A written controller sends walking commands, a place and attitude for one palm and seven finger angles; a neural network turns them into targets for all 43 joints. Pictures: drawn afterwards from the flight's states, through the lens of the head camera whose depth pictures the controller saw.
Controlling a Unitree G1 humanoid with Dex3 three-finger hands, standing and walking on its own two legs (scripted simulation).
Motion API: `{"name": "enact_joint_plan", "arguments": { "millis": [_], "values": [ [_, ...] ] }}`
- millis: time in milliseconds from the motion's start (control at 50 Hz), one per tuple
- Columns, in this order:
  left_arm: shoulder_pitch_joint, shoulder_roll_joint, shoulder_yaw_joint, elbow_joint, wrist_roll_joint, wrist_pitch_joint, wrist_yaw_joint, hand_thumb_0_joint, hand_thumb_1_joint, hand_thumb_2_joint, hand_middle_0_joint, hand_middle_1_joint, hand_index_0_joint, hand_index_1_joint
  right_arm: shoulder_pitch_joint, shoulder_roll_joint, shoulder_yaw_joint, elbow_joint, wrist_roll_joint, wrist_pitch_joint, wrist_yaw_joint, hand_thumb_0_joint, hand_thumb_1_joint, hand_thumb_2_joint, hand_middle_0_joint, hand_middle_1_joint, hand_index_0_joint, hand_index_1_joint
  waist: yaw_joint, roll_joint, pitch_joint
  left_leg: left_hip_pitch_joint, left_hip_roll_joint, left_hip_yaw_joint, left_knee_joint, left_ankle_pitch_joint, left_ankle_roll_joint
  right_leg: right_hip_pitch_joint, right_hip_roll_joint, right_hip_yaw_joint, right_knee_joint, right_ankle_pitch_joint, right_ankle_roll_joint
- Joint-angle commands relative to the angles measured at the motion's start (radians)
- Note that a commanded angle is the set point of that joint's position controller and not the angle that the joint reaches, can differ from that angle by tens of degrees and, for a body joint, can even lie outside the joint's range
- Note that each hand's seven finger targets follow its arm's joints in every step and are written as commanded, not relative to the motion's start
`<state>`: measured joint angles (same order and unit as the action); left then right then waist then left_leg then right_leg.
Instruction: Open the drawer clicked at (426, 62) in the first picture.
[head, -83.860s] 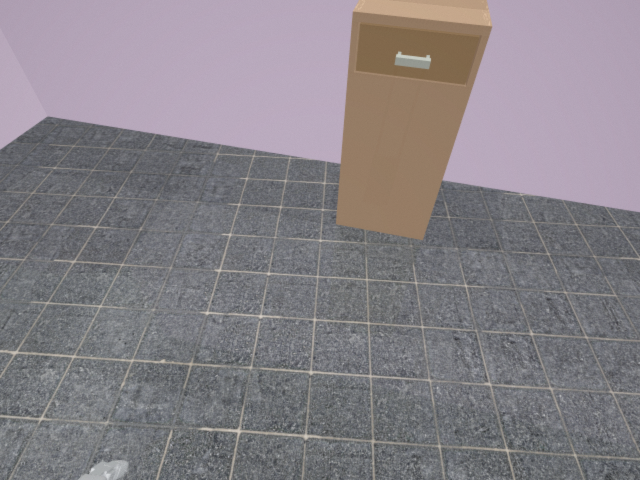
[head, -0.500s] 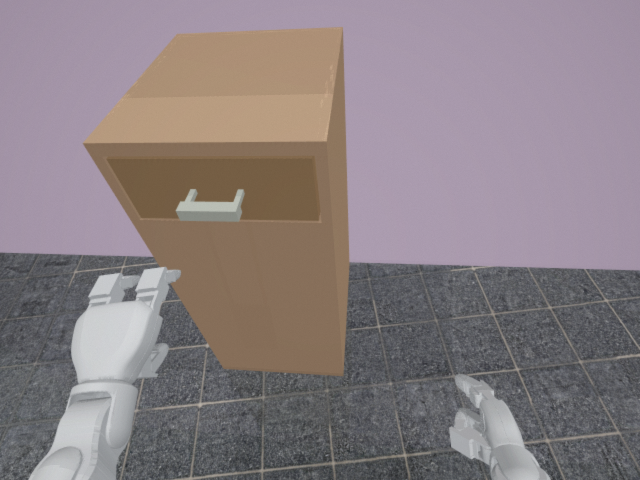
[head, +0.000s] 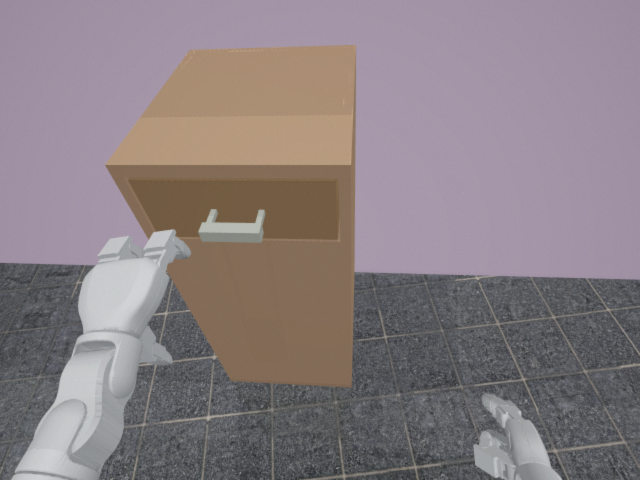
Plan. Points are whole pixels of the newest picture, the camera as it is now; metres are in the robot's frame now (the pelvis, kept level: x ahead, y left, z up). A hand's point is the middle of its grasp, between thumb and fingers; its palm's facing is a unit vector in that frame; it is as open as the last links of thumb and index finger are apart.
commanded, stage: raise the hand with hooked fingers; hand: left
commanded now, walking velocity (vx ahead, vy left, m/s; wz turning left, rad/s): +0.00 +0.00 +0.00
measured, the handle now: (234, 223) +0.50 +0.21 +0.01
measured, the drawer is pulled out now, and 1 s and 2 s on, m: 0.00 0.00 0.00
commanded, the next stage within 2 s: move the hooked fingers above the handle in 0.68 s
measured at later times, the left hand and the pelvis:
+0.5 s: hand (143, 282) +0.30 +0.25 +0.12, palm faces +0.00 -0.09 -1.00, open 13.9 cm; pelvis -0.01 +0.00 +0.01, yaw +1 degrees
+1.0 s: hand (163, 284) +0.30 +0.23 +0.11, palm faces -0.01 -0.08 -1.00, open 13.9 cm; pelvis -0.01 -0.02 +0.01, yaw +1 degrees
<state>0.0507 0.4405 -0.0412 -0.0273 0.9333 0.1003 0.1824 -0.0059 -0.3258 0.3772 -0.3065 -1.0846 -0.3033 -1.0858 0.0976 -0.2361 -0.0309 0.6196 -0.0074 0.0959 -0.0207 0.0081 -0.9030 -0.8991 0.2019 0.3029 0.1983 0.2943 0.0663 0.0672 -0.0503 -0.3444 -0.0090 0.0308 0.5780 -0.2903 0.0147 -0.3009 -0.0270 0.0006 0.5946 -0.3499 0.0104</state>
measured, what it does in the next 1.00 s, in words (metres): stands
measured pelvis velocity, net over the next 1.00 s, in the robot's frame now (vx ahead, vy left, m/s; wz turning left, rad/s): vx -0.01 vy -0.02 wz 0.02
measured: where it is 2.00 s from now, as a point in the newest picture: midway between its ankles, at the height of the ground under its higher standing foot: outside the picture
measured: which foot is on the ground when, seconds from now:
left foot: down 0.00-1.00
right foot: down 0.00-1.00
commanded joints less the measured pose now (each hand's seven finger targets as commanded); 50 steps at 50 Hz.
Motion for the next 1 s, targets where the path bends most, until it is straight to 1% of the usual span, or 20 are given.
{"name": "enact_joint_plan", "arguments": {
  "millis": [0,20,160,180,240,260,340,380,420,520,620,680,740,780,860,880,920,940,960,980],
  "values": [
    [-0.244,0.220,0.099,-0.217,0.010,0.018,-0.045,0.000,-0.500,0.300,-0.300,-1.200,-0.300,-1.200,-0.124,-0.106,-0.009,-0.164,0.008,-0.024,-0.001,0.000,-0.900,-0.900,0.200,0.300,0.200,0.300,0.011,-0.028,-0.193,0.192,0.000,-0.026,-0.105,0.374,0.005,0.083,0.042,-0.034,-0.092,0.325,-0.043],
    [-0.262,0.247,0.125,-0.214,0.010,0.018,-0.060,0.000,-0.500,0.300,-0.300,-1.200,-0.300,-1.200,-0.123,-0.109,-0.007,-0.162,0.008,-0.018,-0.001,0.000,-0.900,-0.900,0.200,0.300,0.200,0.300,0.013,-0.035,-0.190,0.196,0.002,-0.026,-0.112,0.383,0.003,0.096,0.044,-0.033,-0.101,0.325,-0.044],
    [-0.435,0.265,0.117,-0.159,-0.014,0.001,-0.133,0.000,-0.500,0.300,-0.300,-1.200,-0.300,-1.200,-0.114,-0.100,0.010,-0.150,0.018,0.003,-0.002,0.000,-0.900,-0.900,0.200,0.300,0.200,0.300,-0.001,-0.011,-0.158,0.235,0.002,-0.033,-0.156,0.362,-0.001,0.110,0.051,-0.042,-0.151,0.286,-0.047],
    [-0.461,0.271,0.113,-0.171,-0.016,-0.003,-0.141,0.000,-0.500,0.300,-0.300,-1.200,-0.300,-1.200,-0.115,-0.104,0.010,-0.152,0.018,0.003,-0.002,0.000,-0.900,-0.900,0.200,0.300,0.200,0.300,0.000,0.018,-0.178,0.247,0.002,-0.036,-0.161,0.366,-0.003,0.114,0.049,-0.041,-0.155,0.280,-0.047],
    [-0.525,0.275,0.101,-0.190,-0.028,-0.019,-0.166,0.000,-0.500,0.300,-0.300,-1.200,-0.300,-1.200,-0.113,-0.104,0.011,-0.153,0.019,-0.004,-0.001,0.000,-0.900,-0.900,0.200,0.300,0.200,0.300,-0.004,0.039,-0.219,0.274,-0.002,-0.041,-0.162,0.375,-0.002,0.134,0.048,-0.040,-0.166,0.285,-0.049],
    [-0.530,0.292,0.110,-0.187,-0.028,-0.025,-0.172,0.000,-0.500,0.300,-0.300,-1.200,-0.300,-1.200,-0.109,-0.107,0.009,-0.148,0.018,-0.004,0.000,0.000,-0.900,-0.900,0.200,0.300,0.200,0.300,-0.006,0.033,-0.214,0.278,0.001,-0.045,-0.168,0.385,-0.005,0.134,0.051,-0.041,-0.171,0.288,-0.049],
    [-0.392,0.249,0.100,-0.117,-0.054,-0.034,-0.210,0.000,-0.500,0.300,-0.300,-1.200,-0.300,-1.200,-0.093,-0.115,0.007,-0.148,0.021,-0.001,0.012,0.000,-0.900,-0.900,0.200,0.300,0.200,0.300,0.007,-0.018,-0.182,0.244,-0.003,-0.031,-0.174,0.387,0.000,0.153,0.049,-0.045,-0.182,0.313,-0.046],
    [-0.382,0.262,0.115,-0.131,-0.063,-0.044,-0.219,0.000,-0.500,0.300,-0.300,-1.200,-0.300,-1.200,-0.096,-0.123,0.004,-0.151,0.022,0.005,0.015,0.000,-0.900,-0.900,0.200,0.300,0.200,0.300,0.007,-0.041,-0.157,0.227,-0.001,-0.027,-0.184,0.380,0.001,0.152,0.050,-0.047,-0.189,0.319,-0.044],
    [-0.392,0.298,0.153,-0.154,-0.066,-0.064,-0.213,0.000,-0.500,0.300,-0.300,-1.200,-0.300,-1.200,-0.098,-0.126,0.004,-0.158,0.020,0.003,0.016,0.000,-0.900,-0.900,0.200,0.300,0.200,0.300,0.016,-0.053,-0.168,0.216,-0.005,-0.025,-0.188,0.358,0.002,0.173,0.048,-0.042,-0.191,0.308,-0.045],
    [-0.450,0.343,0.208,-0.244,-0.056,-0.134,-0.144,0.000,-0.500,0.300,-0.300,-1.200,-0.300,-1.200,-0.092,-0.119,-0.006,-0.152,0.013,-0.019,0.012,0.000,-0.900,-0.900,0.200,0.300,0.200,0.300,0.028,0.013,-0.233,0.244,-0.014,-0.028,-0.179,0.353,0.007,0.178,0.046,-0.032,-0.189,0.294,-0.046],
    [-0.432,0.307,0.197,-0.166,-0.061,-0.121,-0.094,0.000,-0.500,0.300,-0.300,-1.200,-0.300,-1.200,-0.086,-0.120,-0.014,-0.126,0.024,-0.026,0.013,0.000,-0.900,-0.900,0.200,0.300,0.200,0.300,0.018,-0.001,-0.192,0.212,-0.018,-0.012,-0.178,0.317,0.005,0.156,0.042,-0.029,-0.196,0.278,-0.042],
    [-0.433,0.276,0.151,-0.116,-0.053,-0.081,-0.099,0.000,-0.500,0.300,-0.300,-1.200,-0.300,-1.200,-0.098,-0.123,-0.013,-0.122,0.031,-0.021,0.012,0.000,-0.900,-0.900,0.200,0.300,0.200,0.300,0.011,-0.032,-0.162,0.198,-0.017,0.001,-0.183,0.275,0.009,0.137,0.038,-0.026,-0.206,0.255,-0.036],
    [-0.428,0.253,0.110,-0.104,-0.050,-0.051,-0.125,0.000,-0.500,0.300,-0.300,-1.200,-0.300,-1.200,-0.117,-0.123,-0.008,-0.129,0.035,-0.018,0.011,0.000,-0.900,-0.900,0.200,0.300,0.200,0.300,0.008,-0.052,-0.172,0.192,-0.022,0.007,-0.183,0.260,0.012,0.155,0.033,-0.018,-0.207,0.255,-0.032],
    [-0.438,0.291,0.131,-0.110,-0.051,-0.049,-0.143,0.000,-0.500,0.300,-0.300,-1.200,-0.300,-1.200,-0.120,-0.129,-0.006,-0.132,0.032,-0.017,0.004,0.000,-0.900,-0.900,0.200,0.300,0.200,0.300,0.008,-0.071,-0.175,0.190,-0.027,0.009,-0.180,0.257,0.018,0.168,0.031,-0.010,-0.210,0.277,-0.029],
    [-0.505,0.320,0.148,-0.018,-0.047,-0.079,-0.167,0.000,-0.500,0.300,-0.300,-1.200,-0.300,-1.200,-0.105,-0.129,0.001,-0.116,0.032,-0.017,-0.014,0.000,-0.900,-0.900,0.200,0.300,0.200,0.300,-0.005,-0.115,-0.127,0.160,-0.031,0.013,-0.179,0.202,0.022,0.141,0.030,-0.005,-0.224,0.228,-0.022],
    [-0.526,0.302,0.129,-0.021,-0.046,-0.091,-0.169,0.000,-0.500,0.300,-0.300,-1.200,-0.300,-1.200,-0.108,-0.125,0.002,-0.119,0.032,-0.017,-0.017,0.000,-0.900,-0.900,0.200,0.300,0.200,0.300,-0.008,-0.101,-0.122,0.164,-0.033,0.014,-0.177,0.202,0.023,0.132,0.030,-0.006,-0.225,0.231,-0.022],
    [-0.590,0.325,0.143,-0.041,-0.046,-0.125,-0.161,0.000,-0.500,0.300,-0.300,-1.200,-0.300,-1.200,-0.094,-0.123,-0.002,-0.120,0.030,-0.026,-0.021,0.000,-0.900,-0.900,0.200,0.300,0.200,0.300,-0.008,-0.054,-0.160,0.182,-0.035,0.009,-0.169,0.208,0.021,0.134,0.031,-0.005,-0.217,0.223,-0.027],
    [-0.614,0.312,0.129,-0.026,-0.040,-0.136,-0.154,0.000,-0.500,0.300,-0.300,-1.200,-0.300,-1.200,-0.093,-0.120,-0.001,-0.116,0.029,-0.030,-0.023,0.000,-0.900,-0.900,0.200,0.300,0.200,0.300,-0.011,-0.028,-0.166,0.184,-0.036,0.007,-0.162,0.214,0.022,0.123,0.031,-0.006,-0.211,0.230,-0.029],
    [-0.640,0.307,0.126,-0.015,-0.036,-0.148,-0.145,0.000,-0.500,0.300,-0.300,-1.200,-0.300,-1.200,-0.080,-0.118,-0.004,-0.107,0.029,-0.032,-0.024,0.000,-0.900,-0.900,0.200,0.300,0.200,0.300,-0.016,-0.037,-0.172,0.190,-0.035,0.005,-0.156,0.230,0.022,0.115,0.034,-0.010,-0.204,0.248,-0.030],
    [-0.643,0.303,0.125,-0.008,-0.034,-0.158,-0.139,0.000,-0.500,0.300,-0.300,-1.200,-0.300,-1.200,-0.076,-0.118,-0.007,-0.109,0.028,-0.034,-0.024,0.000,-0.900,-0.900,0.200,0.300,0.200,0.300,-0.012,-0.013,-0.184,0.190,-0.036,0.005,-0.153,0.233,0.020,0.113,0.034,-0.010,-0.199,0.250,-0.031]
  ]
}}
